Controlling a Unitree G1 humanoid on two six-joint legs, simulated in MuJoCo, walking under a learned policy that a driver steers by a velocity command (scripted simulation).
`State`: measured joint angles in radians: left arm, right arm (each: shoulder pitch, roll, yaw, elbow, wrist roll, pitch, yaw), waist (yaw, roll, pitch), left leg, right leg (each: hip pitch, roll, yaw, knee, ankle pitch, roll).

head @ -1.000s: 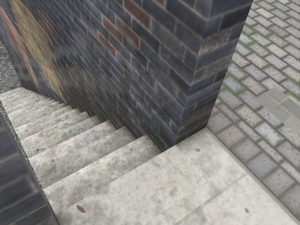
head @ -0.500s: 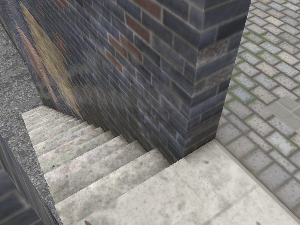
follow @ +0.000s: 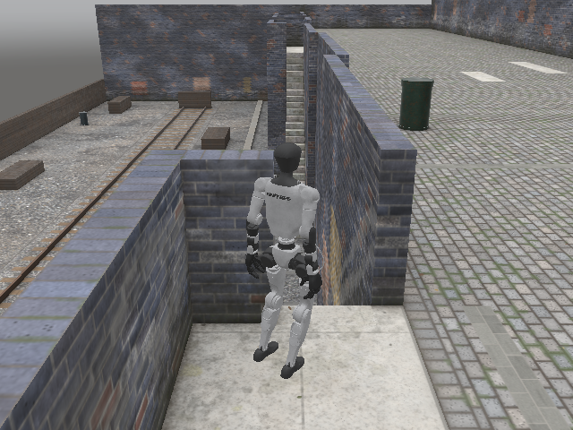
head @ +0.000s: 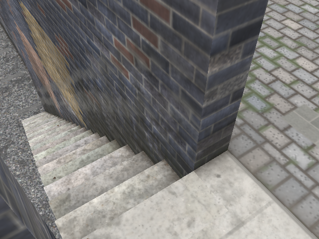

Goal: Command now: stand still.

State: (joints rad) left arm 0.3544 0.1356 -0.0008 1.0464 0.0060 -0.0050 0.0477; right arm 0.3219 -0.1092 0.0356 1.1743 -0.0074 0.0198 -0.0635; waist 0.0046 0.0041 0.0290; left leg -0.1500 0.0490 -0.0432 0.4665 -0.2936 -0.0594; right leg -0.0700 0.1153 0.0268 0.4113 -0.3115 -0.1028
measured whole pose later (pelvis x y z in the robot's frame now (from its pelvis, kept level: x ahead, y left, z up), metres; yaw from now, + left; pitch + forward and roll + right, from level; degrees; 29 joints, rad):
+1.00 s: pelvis +0.00 +0.00 +0.00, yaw +0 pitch -1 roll +0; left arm 0.38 0.10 -0.01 1.08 0.01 -0.01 0.05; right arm 0.38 -0.08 0.05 1.19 -0.01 0.01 -0.07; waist 0.01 0.01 0.03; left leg -0.16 0.05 -0.04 0.46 -0.28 -0.06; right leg -0.08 0.11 0.02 0.41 -0.31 -0.10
